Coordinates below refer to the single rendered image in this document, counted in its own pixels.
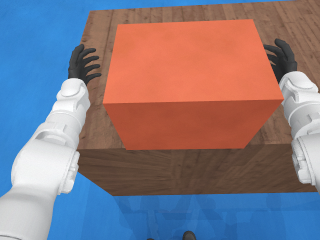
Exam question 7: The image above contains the pedestal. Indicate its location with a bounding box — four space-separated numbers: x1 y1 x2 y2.
76 0 320 196

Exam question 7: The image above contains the robot right upper arm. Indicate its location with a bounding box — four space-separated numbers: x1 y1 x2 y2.
291 133 320 195

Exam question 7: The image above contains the robot left upper arm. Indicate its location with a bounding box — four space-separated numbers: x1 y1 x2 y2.
0 138 80 240

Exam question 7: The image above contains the robot right hand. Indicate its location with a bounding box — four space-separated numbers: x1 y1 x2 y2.
263 38 298 84

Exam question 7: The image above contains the carton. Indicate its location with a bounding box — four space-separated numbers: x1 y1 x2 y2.
102 19 284 150

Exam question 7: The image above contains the left robot forearm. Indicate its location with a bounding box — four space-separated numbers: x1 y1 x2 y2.
11 78 91 185

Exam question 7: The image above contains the robot left hand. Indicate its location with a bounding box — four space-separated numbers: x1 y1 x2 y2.
68 44 102 87

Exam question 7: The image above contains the right robot forearm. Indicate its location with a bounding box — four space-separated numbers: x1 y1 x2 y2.
279 71 320 140

